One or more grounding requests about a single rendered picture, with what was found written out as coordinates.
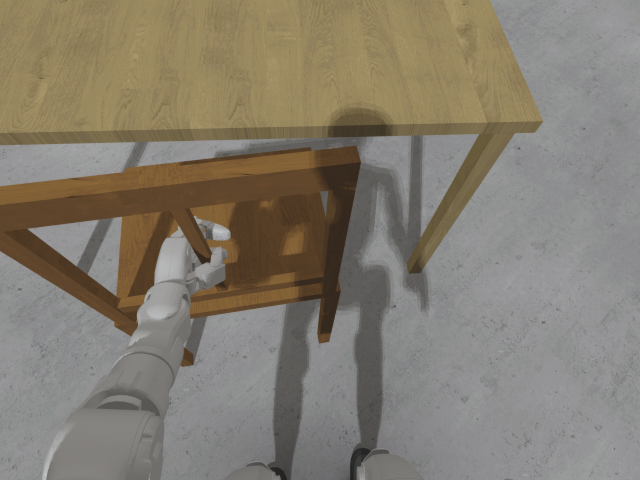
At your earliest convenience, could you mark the robot left upper arm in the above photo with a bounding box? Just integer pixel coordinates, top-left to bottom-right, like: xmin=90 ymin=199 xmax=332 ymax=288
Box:
xmin=46 ymin=408 xmax=164 ymax=480

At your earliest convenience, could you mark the left robot hand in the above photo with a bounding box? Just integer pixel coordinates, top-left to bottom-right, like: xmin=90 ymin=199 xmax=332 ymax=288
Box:
xmin=154 ymin=216 xmax=231 ymax=295

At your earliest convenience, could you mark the robot left forearm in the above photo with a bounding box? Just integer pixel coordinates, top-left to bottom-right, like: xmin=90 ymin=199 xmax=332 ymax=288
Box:
xmin=42 ymin=282 xmax=191 ymax=480

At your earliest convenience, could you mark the robot right thigh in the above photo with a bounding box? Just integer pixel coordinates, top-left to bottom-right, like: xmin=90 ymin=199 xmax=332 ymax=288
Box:
xmin=357 ymin=454 xmax=424 ymax=480

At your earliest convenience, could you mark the right robot shin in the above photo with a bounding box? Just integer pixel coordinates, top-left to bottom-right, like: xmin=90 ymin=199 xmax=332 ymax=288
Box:
xmin=363 ymin=448 xmax=390 ymax=462

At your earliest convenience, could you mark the table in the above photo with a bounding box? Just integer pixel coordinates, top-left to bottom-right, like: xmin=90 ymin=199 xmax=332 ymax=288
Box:
xmin=0 ymin=0 xmax=543 ymax=274

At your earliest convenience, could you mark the chair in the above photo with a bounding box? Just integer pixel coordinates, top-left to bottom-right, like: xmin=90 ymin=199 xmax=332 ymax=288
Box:
xmin=0 ymin=146 xmax=361 ymax=367

